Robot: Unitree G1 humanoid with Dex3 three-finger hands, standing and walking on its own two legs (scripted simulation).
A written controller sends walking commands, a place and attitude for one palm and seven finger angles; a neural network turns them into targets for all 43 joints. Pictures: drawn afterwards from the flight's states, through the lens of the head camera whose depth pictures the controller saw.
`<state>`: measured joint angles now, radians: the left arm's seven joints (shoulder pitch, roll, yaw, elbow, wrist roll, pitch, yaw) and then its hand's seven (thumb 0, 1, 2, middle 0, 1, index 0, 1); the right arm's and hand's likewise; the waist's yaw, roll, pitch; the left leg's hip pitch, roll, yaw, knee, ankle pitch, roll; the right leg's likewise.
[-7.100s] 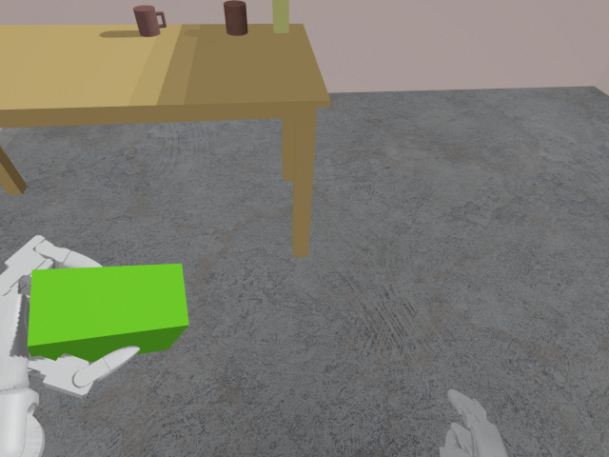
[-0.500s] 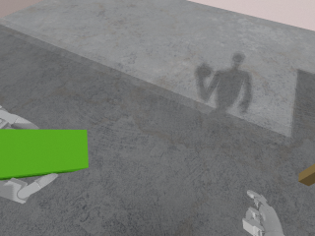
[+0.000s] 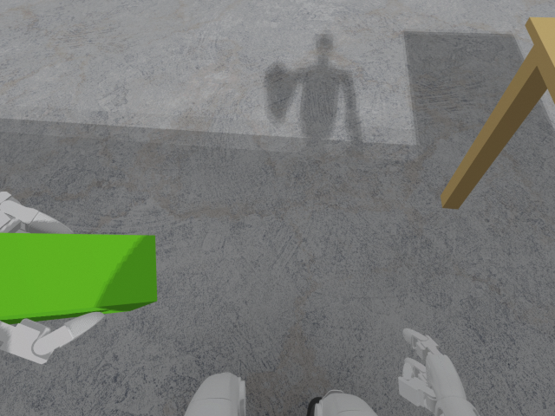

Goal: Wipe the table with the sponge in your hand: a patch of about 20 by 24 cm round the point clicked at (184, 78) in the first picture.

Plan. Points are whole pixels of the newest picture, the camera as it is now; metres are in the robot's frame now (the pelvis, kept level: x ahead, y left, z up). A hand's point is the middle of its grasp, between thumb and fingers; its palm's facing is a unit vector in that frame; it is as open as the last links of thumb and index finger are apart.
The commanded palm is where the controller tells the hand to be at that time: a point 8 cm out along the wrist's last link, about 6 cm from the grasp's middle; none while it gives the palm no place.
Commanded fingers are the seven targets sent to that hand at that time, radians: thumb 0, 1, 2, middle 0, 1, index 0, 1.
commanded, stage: turn to face it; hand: left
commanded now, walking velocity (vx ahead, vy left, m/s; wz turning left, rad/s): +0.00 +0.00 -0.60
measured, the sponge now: (99, 278) +0.24 +0.19 +0.15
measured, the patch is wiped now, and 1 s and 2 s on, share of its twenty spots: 0.00 0.00 0.00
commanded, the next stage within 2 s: none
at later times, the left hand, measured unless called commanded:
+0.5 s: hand (93, 323) +0.19 +0.16 +0.18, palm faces +0.18 -0.88 -0.45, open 10.7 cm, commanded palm +0.15 +0.20 +0.19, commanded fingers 0.00 0.10 1.30 -1.20 -1.60 -1.20 -1.60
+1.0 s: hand (243, 354) +0.17 +0.03 +0.18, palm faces -0.12 -0.86 -0.49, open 10.7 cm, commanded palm +0.14 +0.08 +0.19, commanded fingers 0.00 0.10 1.30 -1.20 -1.60 -1.20 -1.60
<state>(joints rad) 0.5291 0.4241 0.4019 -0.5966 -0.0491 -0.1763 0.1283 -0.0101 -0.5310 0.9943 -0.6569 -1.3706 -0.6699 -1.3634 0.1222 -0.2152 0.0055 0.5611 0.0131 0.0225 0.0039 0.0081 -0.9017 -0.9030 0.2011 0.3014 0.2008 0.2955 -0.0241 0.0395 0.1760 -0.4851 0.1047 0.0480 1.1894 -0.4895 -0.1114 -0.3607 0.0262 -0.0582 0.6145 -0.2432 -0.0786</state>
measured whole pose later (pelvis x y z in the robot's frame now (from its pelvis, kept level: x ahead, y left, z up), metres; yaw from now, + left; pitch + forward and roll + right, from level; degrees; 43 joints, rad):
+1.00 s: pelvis -0.16 -0.05 +0.00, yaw -35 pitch +0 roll +1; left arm 0.50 0.43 0.44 -0.58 -0.02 -0.19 0.14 -0.01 -0.53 0.99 -0.66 -1.37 -0.67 -1.37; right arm 0.17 -0.25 -0.03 0.53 0.01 0.03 -0.03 0.01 -0.91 -0.90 0.19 0.30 0.19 0.29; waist 0.02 -0.05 0.09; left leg -0.28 0.06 0.14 0.60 -0.30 0.00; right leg -0.50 0.07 0.04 0.89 -0.40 0.01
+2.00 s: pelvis -0.33 -0.05 -0.01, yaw -71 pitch -1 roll +0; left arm 0.42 0.40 0.36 -0.55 -0.04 -0.17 0.13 -0.01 -0.53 1.00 -0.66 -1.38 -0.67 -1.37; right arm 0.16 -0.19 0.04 0.53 0.02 -0.01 0.01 0.01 -0.90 -0.90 0.20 0.30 0.20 0.30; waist 0.02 0.06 0.17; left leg -0.43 0.18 0.07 0.97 -0.48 -0.09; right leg -0.36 0.00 -0.09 0.68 -0.30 -0.05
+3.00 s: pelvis -0.40 +0.05 +0.00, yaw -106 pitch +0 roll +1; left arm 0.51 0.44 0.43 -0.60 -0.03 -0.19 0.14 -0.01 -0.53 1.00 -0.65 -1.38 -0.67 -1.37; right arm 0.17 -0.26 -0.03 0.53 0.01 0.05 -0.03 0.01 -0.91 -0.90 0.19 0.30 0.19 0.29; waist 0.02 -0.07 0.09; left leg -0.28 0.04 0.12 0.58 -0.29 -0.01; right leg -0.46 0.08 0.07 0.74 -0.34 -0.01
